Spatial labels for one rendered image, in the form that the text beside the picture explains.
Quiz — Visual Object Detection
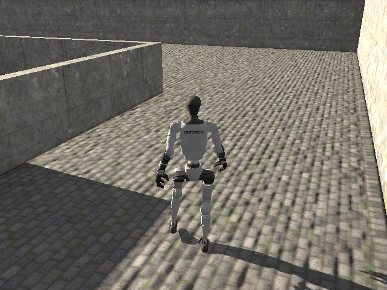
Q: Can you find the robot right upper arm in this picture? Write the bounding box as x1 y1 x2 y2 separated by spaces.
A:
206 121 223 154

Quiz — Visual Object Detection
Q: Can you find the robot right hand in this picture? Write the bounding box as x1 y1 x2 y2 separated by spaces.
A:
213 161 227 172

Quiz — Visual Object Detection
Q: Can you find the left robot shin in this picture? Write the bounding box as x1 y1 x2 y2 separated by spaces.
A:
171 188 180 225

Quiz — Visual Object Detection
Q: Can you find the robot left hand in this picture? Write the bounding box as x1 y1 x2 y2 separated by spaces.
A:
155 173 169 188

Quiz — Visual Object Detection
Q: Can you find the robot left upper arm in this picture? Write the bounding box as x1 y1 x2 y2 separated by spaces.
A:
165 122 181 156

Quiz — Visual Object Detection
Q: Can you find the right robot foot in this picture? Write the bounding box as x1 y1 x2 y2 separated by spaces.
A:
200 237 209 253

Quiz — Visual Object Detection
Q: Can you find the right robot forearm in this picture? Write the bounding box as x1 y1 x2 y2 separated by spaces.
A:
217 144 226 164

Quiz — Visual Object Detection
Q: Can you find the left robot forearm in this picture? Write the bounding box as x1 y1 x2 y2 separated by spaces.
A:
157 147 170 175

